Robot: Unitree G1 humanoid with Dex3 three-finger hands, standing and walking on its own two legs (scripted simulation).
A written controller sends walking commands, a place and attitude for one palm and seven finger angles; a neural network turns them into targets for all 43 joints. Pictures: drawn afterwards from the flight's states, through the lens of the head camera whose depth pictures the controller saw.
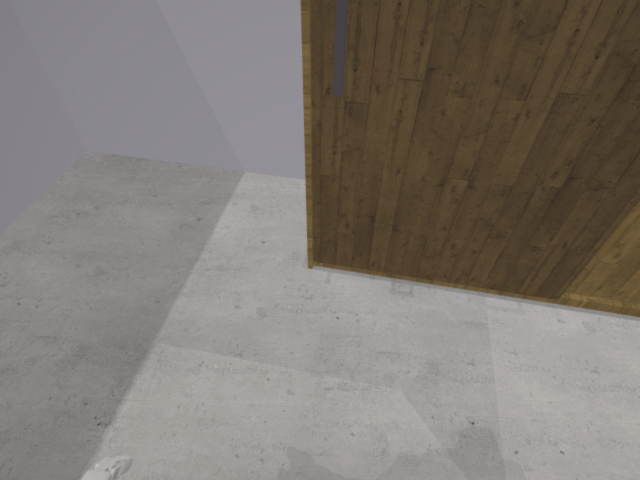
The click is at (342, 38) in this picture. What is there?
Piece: wardrobe's sliding door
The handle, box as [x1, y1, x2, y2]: [333, 0, 347, 96]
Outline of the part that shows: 347,0 336,0 333,95 341,96 343,86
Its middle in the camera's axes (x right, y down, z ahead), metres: +0.05 -0.46 +0.87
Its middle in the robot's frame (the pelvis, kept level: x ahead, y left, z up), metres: +0.98 +0.00 +0.14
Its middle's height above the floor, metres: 0.91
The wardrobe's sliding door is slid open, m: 0.00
